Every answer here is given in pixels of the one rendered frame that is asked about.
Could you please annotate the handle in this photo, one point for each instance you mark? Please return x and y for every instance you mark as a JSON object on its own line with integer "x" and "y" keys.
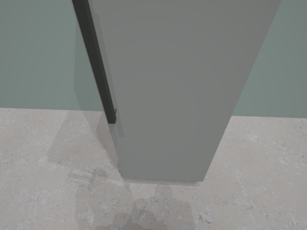
{"x": 83, "y": 13}

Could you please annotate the fridge door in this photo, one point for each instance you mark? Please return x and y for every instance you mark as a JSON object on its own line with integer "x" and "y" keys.
{"x": 175, "y": 71}

